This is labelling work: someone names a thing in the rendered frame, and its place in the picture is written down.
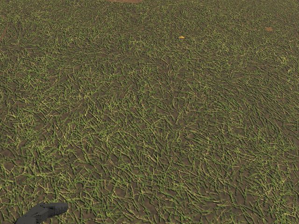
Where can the robot left hand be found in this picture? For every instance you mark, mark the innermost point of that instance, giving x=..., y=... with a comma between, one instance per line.
x=41, y=212

